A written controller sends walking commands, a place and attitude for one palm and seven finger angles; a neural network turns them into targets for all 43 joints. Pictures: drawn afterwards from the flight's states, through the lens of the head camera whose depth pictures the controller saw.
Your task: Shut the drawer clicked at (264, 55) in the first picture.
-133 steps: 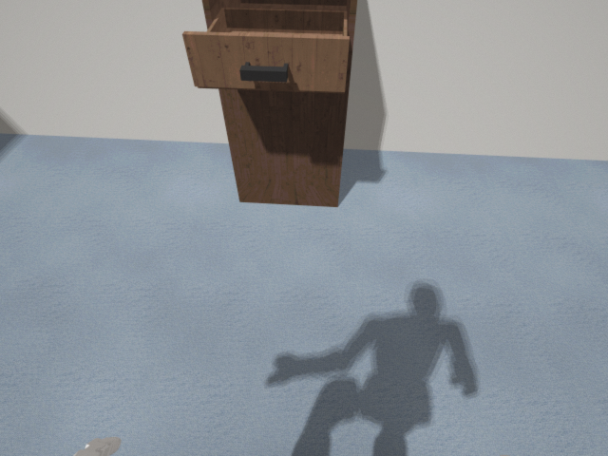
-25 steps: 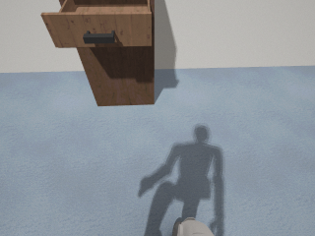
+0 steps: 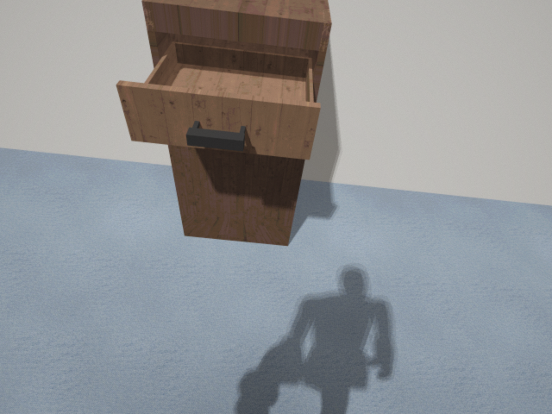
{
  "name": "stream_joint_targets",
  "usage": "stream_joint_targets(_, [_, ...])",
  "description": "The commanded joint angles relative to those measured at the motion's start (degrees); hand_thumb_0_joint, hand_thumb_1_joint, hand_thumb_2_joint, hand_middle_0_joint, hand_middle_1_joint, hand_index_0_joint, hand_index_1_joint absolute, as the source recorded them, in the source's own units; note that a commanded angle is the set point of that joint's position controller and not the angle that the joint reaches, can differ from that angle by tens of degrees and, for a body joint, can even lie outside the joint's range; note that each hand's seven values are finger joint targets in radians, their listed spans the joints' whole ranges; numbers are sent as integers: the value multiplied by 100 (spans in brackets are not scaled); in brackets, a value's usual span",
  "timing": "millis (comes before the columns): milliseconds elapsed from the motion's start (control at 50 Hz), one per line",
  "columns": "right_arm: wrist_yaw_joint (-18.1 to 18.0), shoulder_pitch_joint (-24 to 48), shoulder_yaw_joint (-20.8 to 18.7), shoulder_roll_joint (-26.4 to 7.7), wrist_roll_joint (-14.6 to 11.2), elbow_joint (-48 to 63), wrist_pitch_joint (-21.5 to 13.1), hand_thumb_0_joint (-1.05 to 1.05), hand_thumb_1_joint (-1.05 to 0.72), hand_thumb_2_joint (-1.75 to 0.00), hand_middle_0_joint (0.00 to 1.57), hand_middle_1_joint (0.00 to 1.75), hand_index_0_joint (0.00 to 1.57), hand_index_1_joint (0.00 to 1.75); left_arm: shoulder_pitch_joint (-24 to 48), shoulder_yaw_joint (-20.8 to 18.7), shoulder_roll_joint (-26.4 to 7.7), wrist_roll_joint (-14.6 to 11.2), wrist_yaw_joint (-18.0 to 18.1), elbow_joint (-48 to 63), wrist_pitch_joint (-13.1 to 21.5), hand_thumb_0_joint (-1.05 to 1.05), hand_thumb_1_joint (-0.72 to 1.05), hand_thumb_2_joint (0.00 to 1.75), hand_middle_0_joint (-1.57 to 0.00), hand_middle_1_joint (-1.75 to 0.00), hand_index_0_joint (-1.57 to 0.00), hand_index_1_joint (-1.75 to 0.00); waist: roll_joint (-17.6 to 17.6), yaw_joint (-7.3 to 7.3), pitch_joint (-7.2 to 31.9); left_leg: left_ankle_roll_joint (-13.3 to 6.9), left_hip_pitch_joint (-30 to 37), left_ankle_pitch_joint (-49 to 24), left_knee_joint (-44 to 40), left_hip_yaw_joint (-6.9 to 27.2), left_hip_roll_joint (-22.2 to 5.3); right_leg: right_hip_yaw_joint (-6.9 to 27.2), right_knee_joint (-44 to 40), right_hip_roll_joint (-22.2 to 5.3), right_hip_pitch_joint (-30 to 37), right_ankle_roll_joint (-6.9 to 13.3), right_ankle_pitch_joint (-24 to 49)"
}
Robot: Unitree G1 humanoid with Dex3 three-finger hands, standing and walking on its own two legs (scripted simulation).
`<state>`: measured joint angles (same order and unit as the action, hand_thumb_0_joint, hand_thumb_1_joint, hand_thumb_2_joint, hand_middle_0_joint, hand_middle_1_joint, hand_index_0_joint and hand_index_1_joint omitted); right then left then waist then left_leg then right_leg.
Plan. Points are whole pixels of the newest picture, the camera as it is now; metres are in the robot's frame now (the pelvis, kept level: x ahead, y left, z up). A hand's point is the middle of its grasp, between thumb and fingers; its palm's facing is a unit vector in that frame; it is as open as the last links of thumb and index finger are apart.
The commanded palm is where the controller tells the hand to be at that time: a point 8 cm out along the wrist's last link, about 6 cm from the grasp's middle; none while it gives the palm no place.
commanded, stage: take the last steps up to it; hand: left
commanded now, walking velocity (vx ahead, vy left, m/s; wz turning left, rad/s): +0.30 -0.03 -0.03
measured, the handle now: (217, 133) +0.64 +0.17 +0.04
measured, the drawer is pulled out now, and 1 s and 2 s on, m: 0.28 0.28 0.28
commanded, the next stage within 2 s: come to a stop and stand still in 0.70 s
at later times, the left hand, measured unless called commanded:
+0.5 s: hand (203, 370) +0.22 +0.13 -0.16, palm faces +0.05 -0.97 -0.22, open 7.3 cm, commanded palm none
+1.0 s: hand (195, 338) +0.28 +0.16 -0.17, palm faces +0.07 -0.98 -0.17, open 7.4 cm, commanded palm none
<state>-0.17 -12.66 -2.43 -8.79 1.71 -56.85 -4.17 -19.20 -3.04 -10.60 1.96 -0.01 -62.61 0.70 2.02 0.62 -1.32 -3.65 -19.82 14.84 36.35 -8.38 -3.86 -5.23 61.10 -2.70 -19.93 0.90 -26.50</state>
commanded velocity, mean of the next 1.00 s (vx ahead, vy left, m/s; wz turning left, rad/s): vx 0.13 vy -0.03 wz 0.00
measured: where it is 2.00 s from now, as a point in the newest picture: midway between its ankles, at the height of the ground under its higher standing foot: outside the picture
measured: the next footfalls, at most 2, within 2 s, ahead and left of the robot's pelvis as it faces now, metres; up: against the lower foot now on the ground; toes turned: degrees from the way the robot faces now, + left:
right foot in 0.38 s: +0.24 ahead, -0.16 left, +0.00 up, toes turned -9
left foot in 0.76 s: +0.36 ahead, +0.09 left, +0.00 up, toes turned +10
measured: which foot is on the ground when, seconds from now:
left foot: down 0.00-0.38, up 0.40-0.74, down 0.76-1.00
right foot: up 0.00-0.36, down 0.38-0.78, up 0.80-1.00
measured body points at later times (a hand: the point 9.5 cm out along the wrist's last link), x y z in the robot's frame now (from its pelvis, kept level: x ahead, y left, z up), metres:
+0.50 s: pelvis +0.16 -0.05 +0.01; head +0.17 -0.06 +0.45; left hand +0.22 +0.18 -0.14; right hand +0.10 -0.26 -0.16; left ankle +0.10 +0.07 -0.66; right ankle +0.20 -0.15 -0.73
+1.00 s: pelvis +0.29 -0.01 +0.02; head +0.31 +0.01 +0.46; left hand +0.28 +0.21 -0.15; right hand +0.36 -0.24 -0.13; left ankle +0.32 +0.08 -0.73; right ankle +0.29 -0.15 -0.69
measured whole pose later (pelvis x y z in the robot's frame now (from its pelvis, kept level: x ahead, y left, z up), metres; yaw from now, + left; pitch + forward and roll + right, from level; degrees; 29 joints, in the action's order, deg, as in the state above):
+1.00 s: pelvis +0.29 -0.01 +0.02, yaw +0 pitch -2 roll +0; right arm -2.6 -9.9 -1.7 -8.4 0.8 -60.5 -2.0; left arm -15.6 -2.1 -9.4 1.1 1.9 -63.1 -0.8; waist 2.4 1.1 -4.1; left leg -2.7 -12.4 11.1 25.0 -9.4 -2.0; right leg -3.2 47.4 -4.0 -20.4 -1.9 -22.8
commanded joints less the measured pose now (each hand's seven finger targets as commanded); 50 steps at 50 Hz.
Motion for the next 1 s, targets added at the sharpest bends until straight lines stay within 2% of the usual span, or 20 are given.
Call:
stream_joint_targets(0, [-129, -800, -93, -656, -54, -125, -63, 0, -90, -90, 20, 30, 20, 30, -76, -65, -146, 4, -100, 342, 143, 0, 90, 90, -20, -30, -20, -30, -856, -77, -93, -443, 1024, -35, -2598, 1563, -1347, 355, 618, -437, -1476, -93, 1029])
stream_joint_targets(60, [-148, -988, -108, -635, -75, -262, -108, 0, -90, -90, 20, 30, 20, 30, -65, -51, -83, -13, -79, 303, 66, 0, 90, 90, -20, -30, -20, -30, -602, -73, 16, -559, 1329, -1150, -2572, 1098, -1304, 279, 27, -471, -1362, -205, 1145])
stream_joint_targets(220, [-112, -1385, -166, -676, -22, -616, -8, 0, -90, -90, 20, 30, 20, 30, 908, -43, -33, -38, -95, 556, 81, 0, 90, 90, -20, -30, -20, -30, -822, -321, -439, -641, 1340, -814, -2544, 943, -1341, -36, -1993, -376, -920, -189, 1119])
stream_joint_targets(280, [-115, -1313, -178, -701, 1, -683, 42, 0, -90, -90, 20, 30, 20, 30, 807, -65, -42, -34, -105, 505, 132, 0, 90, 90, -20, -30, -20, -30, -835, -205, -394, -511, 1159, -588, -2137, 858, -1294, -225, -2667, -175, -160, -109, 1199])
stream_joint_targets(320, [-95, -1194, -156, -594, -31, -693, 76, 0, -90, -90, 20, 30, 20, 30, 96, -123, -260, -25, -76, 253, 180, 0, 90, 90, -20, -30, -20, -30, -316, 147, -181, -230, 556, -266, -1199, 563, -917, -275, -3344, -8, 1196, -15, 1525])
stream_joint_targets(340, [-63, -1150, -110, -392, -83, -651, 58, 0, -90, -90, 20, 30, 20, 30, -560, -206, -601, 4, -34, 64, 243, 0, 90, 90, -20, -30, -20, -30, 414, 451, 120, -7, -298, 177, 55, 105, -516, 646, -3719, -745, 2274, 248, 920])
stream_joint_targets(360, [-13, -1070, -20, -103, -109, -439, 48, 0, -90, -90, 20, 30, 20, 30, -1295, -317, -1209, -24, 20, -83, 282, 0, 90, 90, -20, -30, -20, -30, 1714, 625, 352, 218, -1530, 1680, 1769, -255, 178, 2599, -4555, -2062, 3038, 834, 765])
stream_joint_targets(380, [-9, -724, -53, -359, -79, -298, 90, 0, -90, -90, 20, 30, 20, 30, -1465, -289, -1253, -107, 58, -79, 265, 0, 90, 90, -20, -30, -20, -30, 1144, 688, 380, 170, -1791, 1957, 2791, 363, 66, 3088, -4949, -2329, 2696, 1125, 420])
stream_joint_targets(420, [26, -568, -159, -371, -59, -308, 154, 0, -90, -90, 20, 30, 20, 30, -563, -239, -848, -104, 114, 144, 263, 0, 90, 90, -20, -30, -20, -30, 876, 329, -41, 160, -1822, 1012, 3390, 685, -326, 2611, -5247, -2097, 1628, 1019, -653])
stream_joint_targets(460, [49, -672, -122, -191, -14, -439, 215, 0, -90, -90, 20, 30, 20, 30, -75, -109, -407, -69, 144, 284, 312, 0, 90, 90, -20, -30, -20, -30, 328, -1, -359, 300, -1371, 369, 3022, 690, -492, 1452, -5232, -1672, 798, 798, 596])
stream_joint_targets(480, [48, -763, -102, -106, -12, -471, 243, 0, -90, -90, 20, 30, 20, 30, -66, -84, -319, -52, 146, 282, 345, 0, 90, 90, -20, -30, -20, -30, 370, -89, -391, 358, -1177, 305, 2751, 607, -486, 1112, -5192, -1568, 650, 779, 1180])
stream_joint_targets(540, [78, -714, -87, 27, -41, -405, 293, 0, -90, -90, 20, 30, 20, 30, -119, -80, -424, -34, 141, 220, 382, 0, 90, 90, -20, -30, -20, -30, 218, -170, -373, 464, -823, 218, 1757, 399, -410, 630, -5152, -1443, 518, 835, 1947])
stream_joint_targets(640, [122, -141, -64, -86, -57, -119, 199, 0, -90, -90, 20, 30, 20, 30, -320, -106, -596, -36, 100, 82, 340, 0, 90, 90, -20, -30, -20, -30, 440, 22, -377, 451, -271, 78, 373, 166, -184, 556, -4890, -1379, 729, 783, 1925])
stream_joint_targets(700, [77, -448, -46, -253, -42, -225, 127, 0, -90, -90, 20, 30, 20, 30, -271, -110, -546, -87, 92, 19, 253, 0, 90, 90, -20, -30, -20, -30, 308, -157, -276, 431, 868, -446, -718, -45, -1, 287, -4252, -1034, 526, 504, 1674])
stream_joint_targets(720, [49, -829, -95, -471, -34, -352, 92, 0, -90, -90, 20, 30, 20, 30, -332, -78, -397, -75, 82, 29, 216, 0, 90, 90, -20, -30, -20, -30, -259, -299, -137, 387, 1552, -588, -1024, 173, -144, 98, -3526, -774, 248, 347, 1506])
stream_joint_targets(760, [-63, -1682, -253, -1389, 13, -447, 111, 0, -90, -90, 20, 30, 20, 30, -316, -8, -11, -114, 55, 269, 206, 0, 90, 90, -20, -30, -20, -30, -2076, -542, 272, -604, 2442, -1588, -1973, 2544, -2122, -451, -919, 134, -1067, -73, -855])
stream_joint_targets(780, [-142, -1614, -190, -1209, 15, -497, 122, 0, -90, -90, 20, 30, 20, 30, -35, -14, -160, -71, 108, 292, 164, 0, 90, 90, -20, -30, -20, -30, -1998, -599, 256, -732, 2134, -1585, -2149, 2636, -2128, 69, -64, -14, -1170, -19, -890])
stream_joint_targets(820, [-215, -730, -28, -769, -28, -297, 98, 0, -90, -90, 20, 30, 20, 30, -12, 12, -62, -107, 88, 126, 134, 0, 90, 90, -20, -30, -20, -30, -891, -212, -103, -741, 1300, -2919, -2013, 1929, -1900, 398, 41, -321, -897, -68, -282])
stream_joint_targets(860, [-246, -183, 54, -637, -51, -217, 86, 0, -90, -90, 20, 30, 20, 30, -342, 76, 120, -143, 128, -98, 2, 0, 90, 90, -20, -30, -20, -30, -650, 72, 71, -485, 945, -4090, -1923, 999, -1469, 466, -643, -365, -122, -246, 305])
stream_joint_targets(980, [-281, -100, -127, -844, -84, -259, 302, 0, -90, -90, 20, 30, 20, 30, -145, 29, -105, -84, 200, 142, -256, 0, 90, 90, -20, -30, -20, -30, -1048, -40, 227, -555, 1173, -3967, -1779, 806, -1388, 216, -1611, -147, 104, -275, 472])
